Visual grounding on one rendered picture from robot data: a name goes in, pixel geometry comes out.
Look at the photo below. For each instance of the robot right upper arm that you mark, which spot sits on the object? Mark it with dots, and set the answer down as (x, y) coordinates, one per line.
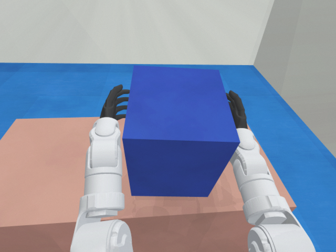
(278, 238)

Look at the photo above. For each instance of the pedestal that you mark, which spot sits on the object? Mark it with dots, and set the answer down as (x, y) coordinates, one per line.
(42, 178)

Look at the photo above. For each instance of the carton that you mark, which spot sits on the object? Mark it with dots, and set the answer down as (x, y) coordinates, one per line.
(179, 133)

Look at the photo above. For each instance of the left robot forearm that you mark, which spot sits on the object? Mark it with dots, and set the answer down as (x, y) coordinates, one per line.
(103, 195)

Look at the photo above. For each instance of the right robot forearm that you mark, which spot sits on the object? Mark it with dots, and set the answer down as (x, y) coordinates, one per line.
(262, 202)

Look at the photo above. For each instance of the right robot hand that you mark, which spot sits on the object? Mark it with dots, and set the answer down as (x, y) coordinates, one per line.
(237, 109)

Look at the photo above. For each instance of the left robot hand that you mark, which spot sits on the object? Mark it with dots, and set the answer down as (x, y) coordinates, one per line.
(110, 107)

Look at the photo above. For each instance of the robot left upper arm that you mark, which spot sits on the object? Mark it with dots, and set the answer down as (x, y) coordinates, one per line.
(106, 236)

